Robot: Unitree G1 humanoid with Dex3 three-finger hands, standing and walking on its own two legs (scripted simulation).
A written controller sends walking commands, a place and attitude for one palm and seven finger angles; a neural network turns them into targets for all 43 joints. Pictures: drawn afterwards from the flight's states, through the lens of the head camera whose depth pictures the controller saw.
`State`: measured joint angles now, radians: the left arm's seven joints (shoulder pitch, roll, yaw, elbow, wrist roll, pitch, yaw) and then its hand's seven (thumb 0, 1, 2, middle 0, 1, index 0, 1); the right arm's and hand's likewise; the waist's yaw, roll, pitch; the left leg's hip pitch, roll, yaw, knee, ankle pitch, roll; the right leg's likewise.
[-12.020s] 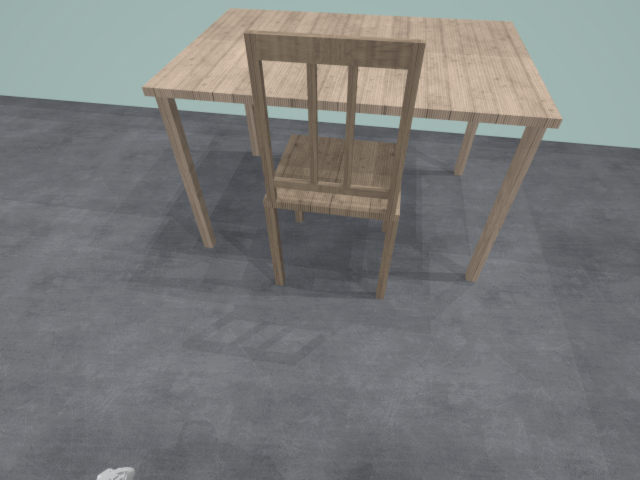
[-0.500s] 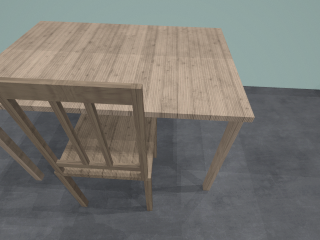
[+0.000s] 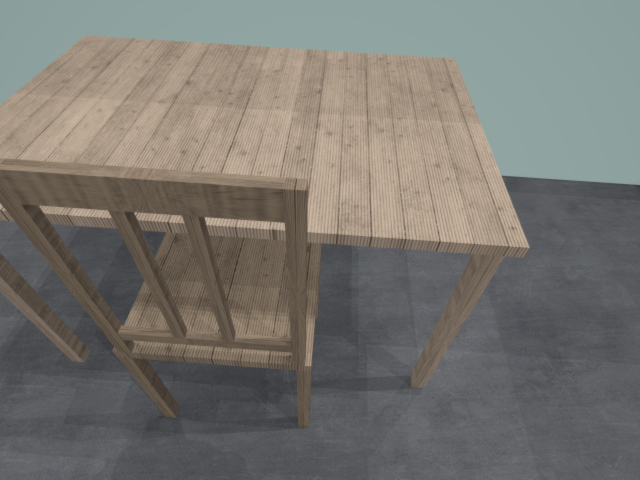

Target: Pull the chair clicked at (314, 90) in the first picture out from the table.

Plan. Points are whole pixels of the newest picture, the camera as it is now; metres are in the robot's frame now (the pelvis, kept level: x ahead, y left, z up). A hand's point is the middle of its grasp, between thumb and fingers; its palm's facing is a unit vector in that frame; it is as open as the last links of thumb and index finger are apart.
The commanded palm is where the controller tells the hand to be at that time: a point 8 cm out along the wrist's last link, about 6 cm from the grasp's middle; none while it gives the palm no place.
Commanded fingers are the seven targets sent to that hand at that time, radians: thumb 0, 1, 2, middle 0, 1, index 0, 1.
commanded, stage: come to a stop and stand still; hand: left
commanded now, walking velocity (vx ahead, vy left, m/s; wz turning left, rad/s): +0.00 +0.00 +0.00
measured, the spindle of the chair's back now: (156, 282) +0.41 +0.31 -0.07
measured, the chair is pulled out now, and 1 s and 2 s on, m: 0.00 0.00 0.00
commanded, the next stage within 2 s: look again from close up in 0.36 s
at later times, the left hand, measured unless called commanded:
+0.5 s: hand out of the picture -0.05 +0.18 -0.17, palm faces +0.02 -0.98 -0.19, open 7.4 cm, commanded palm none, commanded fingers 0.00 0.90 0.90 -0.20 -0.30 -0.20 -0.30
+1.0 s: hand out of the picture -0.05 +0.24 -0.19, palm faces +0.02 -0.98 -0.18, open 7.4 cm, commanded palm none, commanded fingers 0.00 0.90 0.90 -0.20 -0.30 -0.20 -0.30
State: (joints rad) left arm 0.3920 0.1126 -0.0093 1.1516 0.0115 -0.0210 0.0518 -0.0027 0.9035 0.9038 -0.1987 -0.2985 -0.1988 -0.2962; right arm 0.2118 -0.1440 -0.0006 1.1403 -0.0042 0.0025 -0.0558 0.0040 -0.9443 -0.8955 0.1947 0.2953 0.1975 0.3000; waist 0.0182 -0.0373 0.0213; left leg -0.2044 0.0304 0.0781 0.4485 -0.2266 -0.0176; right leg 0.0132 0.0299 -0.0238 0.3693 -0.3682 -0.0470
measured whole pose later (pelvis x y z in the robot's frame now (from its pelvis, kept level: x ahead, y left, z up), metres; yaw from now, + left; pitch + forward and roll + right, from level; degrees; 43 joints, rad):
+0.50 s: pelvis -0.01 +0.02 +0.00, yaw +1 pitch +0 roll +0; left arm 0.35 0.13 -0.02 1.13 0.02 -0.04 0.05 0.00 0.90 0.90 -0.20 -0.30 -0.20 -0.30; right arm 0.28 -0.14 0.02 1.15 -0.01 0.00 -0.03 0.01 -0.93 -0.90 0.20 0.30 0.20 0.30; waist 0.00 0.00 0.03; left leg -0.25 0.01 0.07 0.46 -0.20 0.01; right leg -0.02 0.01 -0.03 0.36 -0.34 -0.02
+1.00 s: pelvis -0.05 +0.06 +0.00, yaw +1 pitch +0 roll -1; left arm 0.33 0.19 -0.01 1.01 0.03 0.00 0.04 0.00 0.91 0.90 -0.20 -0.30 -0.20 -0.30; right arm 0.23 -0.16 -0.01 1.02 -0.01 0.01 -0.01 0.00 -0.92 -0.90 0.20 0.30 0.20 0.30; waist 0.00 -0.04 0.02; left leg -0.33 -0.03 0.08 0.51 -0.18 0.08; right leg -0.13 -0.03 -0.03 0.49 -0.35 0.02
